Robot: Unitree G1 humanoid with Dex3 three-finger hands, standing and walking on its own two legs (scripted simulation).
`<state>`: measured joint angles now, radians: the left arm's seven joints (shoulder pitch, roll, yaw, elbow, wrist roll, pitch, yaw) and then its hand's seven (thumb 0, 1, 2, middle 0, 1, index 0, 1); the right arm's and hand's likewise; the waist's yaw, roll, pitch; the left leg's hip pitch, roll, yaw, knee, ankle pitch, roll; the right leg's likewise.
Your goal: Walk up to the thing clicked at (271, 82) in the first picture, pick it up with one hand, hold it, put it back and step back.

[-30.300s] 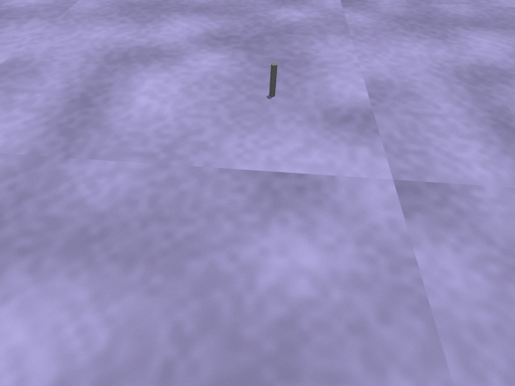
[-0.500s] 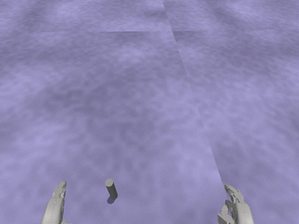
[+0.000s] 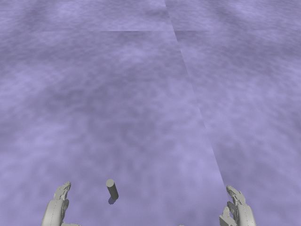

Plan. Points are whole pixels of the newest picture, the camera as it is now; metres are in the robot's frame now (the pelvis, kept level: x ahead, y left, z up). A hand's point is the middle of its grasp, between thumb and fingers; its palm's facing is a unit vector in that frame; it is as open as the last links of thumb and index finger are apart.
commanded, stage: stand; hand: left
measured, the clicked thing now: (112, 190) +0.40 +0.19 -0.61
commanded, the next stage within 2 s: none
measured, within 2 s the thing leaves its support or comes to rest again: neither
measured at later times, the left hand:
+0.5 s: hand out of the picture +0.09 +0.25 -0.11, palm faces -0.01 -0.94 -0.34, open 7.5 cm
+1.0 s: hand out of the picture +0.04 +0.25 -0.10, palm faces +0.00 -0.94 -0.34, open 7.4 cm
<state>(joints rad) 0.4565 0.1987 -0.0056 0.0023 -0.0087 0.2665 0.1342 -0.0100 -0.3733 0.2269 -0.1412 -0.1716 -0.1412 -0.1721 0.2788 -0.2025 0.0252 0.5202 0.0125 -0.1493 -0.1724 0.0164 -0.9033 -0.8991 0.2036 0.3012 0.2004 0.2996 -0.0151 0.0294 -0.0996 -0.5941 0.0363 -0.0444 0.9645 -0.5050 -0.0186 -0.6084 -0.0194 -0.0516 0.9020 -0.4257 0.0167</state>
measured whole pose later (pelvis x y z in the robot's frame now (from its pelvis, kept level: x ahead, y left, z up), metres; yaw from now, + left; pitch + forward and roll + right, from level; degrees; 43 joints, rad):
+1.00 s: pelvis -0.01 +0.00 +0.06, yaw +0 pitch -4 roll +0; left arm 0.15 0.32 0.01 1.14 0.02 -0.01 0.01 0.01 0.90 0.89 -0.21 -0.30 -0.21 -0.30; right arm 0.16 -0.31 -0.02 1.12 -0.03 0.00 0.00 0.01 -0.91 -0.90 0.20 0.30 0.20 0.30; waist 0.01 0.00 0.05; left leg -0.11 0.00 -0.01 0.38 -0.21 -0.01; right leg -0.16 -0.05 -0.03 0.39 -0.17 0.03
